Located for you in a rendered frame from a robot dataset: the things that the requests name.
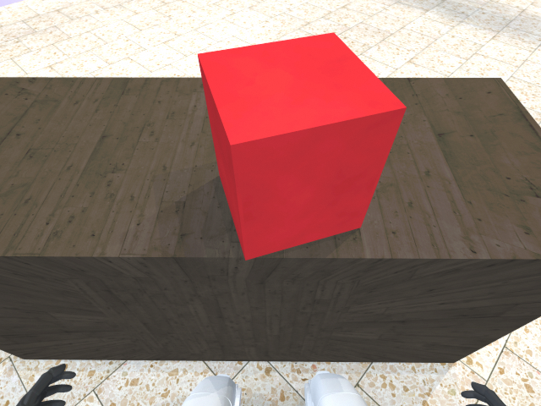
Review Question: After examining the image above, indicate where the pedestal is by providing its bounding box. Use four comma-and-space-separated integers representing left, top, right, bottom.
0, 77, 541, 363

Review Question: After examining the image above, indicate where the left robot thigh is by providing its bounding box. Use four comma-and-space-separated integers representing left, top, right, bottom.
182, 376, 242, 406

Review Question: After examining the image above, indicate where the carton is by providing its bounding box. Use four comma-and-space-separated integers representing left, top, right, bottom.
198, 32, 407, 260

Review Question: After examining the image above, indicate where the right robot thigh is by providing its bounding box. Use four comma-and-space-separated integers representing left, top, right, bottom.
304, 373, 368, 406

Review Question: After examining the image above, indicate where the robot right hand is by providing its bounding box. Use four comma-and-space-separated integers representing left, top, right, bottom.
461, 381, 506, 406

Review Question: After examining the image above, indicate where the robot left hand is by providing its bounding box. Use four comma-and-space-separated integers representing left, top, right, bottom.
16, 364, 76, 406

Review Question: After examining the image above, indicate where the robot thigh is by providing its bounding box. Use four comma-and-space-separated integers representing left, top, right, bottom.
182, 376, 242, 406
304, 373, 368, 406

